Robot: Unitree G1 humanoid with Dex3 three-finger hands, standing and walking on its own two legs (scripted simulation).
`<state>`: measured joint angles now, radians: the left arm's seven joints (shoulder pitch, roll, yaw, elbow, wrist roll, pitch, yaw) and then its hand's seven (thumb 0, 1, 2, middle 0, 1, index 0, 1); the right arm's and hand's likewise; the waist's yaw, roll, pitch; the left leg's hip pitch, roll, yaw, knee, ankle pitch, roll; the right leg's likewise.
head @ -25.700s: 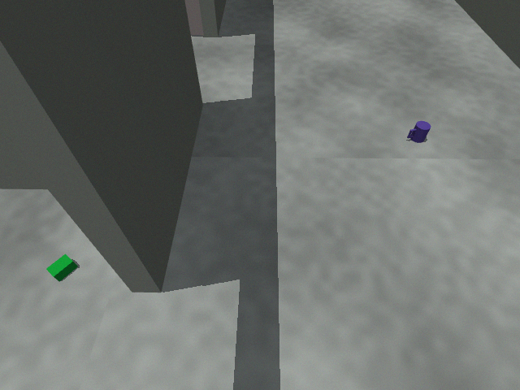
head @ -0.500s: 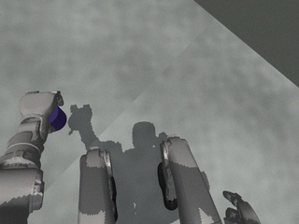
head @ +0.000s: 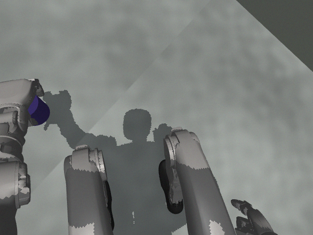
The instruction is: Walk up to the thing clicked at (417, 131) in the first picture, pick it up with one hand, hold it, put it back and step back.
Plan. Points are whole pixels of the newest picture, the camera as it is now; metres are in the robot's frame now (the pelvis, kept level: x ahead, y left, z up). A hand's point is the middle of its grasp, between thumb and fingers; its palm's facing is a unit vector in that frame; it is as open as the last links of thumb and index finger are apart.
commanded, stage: crouch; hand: left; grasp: from above
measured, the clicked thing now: (25, 113) +0.43 +0.30 -0.23
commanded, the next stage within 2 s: lower in 0.38 s
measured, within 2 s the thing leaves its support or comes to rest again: rests again in 1.14 s
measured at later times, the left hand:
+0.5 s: hand (30, 105) +0.45 +0.28 -0.23, palm faces -0.48 -0.05 -0.88, open 9.7 cm
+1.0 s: hand (40, 110) +0.45 +0.28 -0.29, palm faces -0.47 -0.06 -0.88, open 9.7 cm
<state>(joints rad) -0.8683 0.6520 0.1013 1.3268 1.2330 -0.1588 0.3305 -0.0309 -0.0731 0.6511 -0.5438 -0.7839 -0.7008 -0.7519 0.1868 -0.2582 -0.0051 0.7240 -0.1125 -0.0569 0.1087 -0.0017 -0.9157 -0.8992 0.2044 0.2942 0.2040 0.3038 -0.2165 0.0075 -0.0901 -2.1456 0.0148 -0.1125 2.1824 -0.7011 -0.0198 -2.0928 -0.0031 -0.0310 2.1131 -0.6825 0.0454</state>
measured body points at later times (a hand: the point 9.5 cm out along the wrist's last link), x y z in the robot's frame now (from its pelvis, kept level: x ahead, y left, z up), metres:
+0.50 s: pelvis -0.01 +0.00 -0.05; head +0.24 +0.06 +0.32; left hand +0.47 +0.28 -0.18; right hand +0.03 -0.27 -0.16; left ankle +0.07 +0.13 -0.37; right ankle +0.09 -0.14 -0.37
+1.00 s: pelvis -0.01 +0.00 -0.08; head +0.26 +0.07 +0.27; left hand +0.47 +0.28 -0.24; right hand +0.03 -0.28 -0.18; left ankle +0.07 +0.13 -0.37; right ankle +0.09 -0.13 -0.37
